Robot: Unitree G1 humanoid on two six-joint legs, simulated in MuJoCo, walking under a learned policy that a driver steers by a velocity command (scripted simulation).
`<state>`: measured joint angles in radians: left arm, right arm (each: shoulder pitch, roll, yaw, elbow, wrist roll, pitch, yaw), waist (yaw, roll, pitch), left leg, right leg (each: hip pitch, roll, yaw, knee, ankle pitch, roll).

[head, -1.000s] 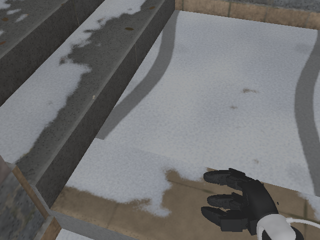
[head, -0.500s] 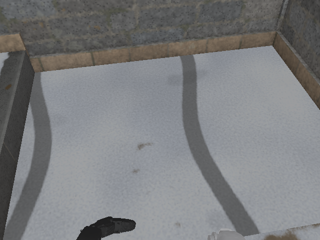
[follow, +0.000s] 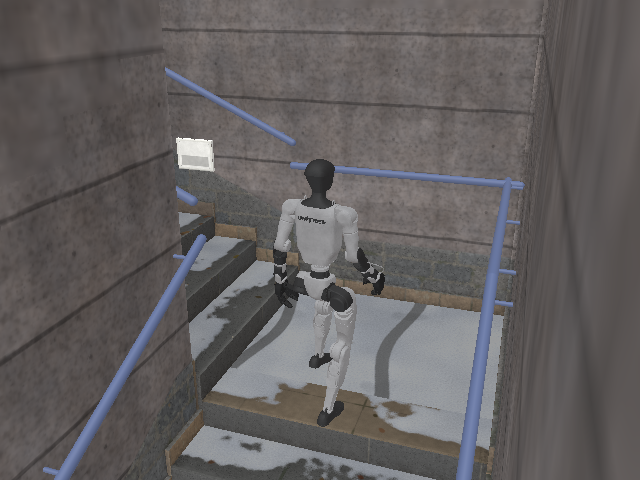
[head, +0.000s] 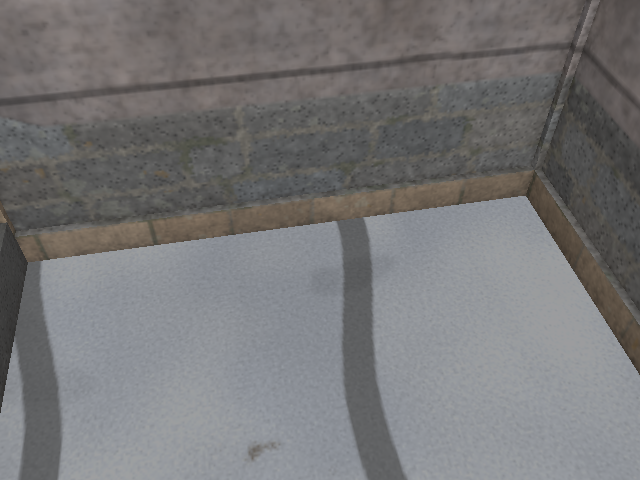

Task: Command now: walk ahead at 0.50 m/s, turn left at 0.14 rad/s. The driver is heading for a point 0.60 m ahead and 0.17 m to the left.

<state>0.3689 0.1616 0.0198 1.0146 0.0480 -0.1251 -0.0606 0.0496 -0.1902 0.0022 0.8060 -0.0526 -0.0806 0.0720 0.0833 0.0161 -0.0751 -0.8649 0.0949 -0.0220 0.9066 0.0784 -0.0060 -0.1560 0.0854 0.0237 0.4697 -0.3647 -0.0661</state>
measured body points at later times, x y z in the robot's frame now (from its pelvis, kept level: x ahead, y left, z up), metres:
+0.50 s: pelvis +0.27 +0.10 +0.02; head +0.28 +0.11 +0.46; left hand +0.43 +0.37 -0.08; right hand +0.31 -0.14 -0.12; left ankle +0.22 +0.15 -0.73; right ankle +0.49 -0.04 -0.67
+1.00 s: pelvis +0.48 +0.12 +0.01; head +0.52 +0.13 +0.46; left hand +0.42 +0.40 -0.11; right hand +0.77 -0.01 -0.08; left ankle +0.51 +0.30 -0.69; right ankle +0.55 +0.03 -0.73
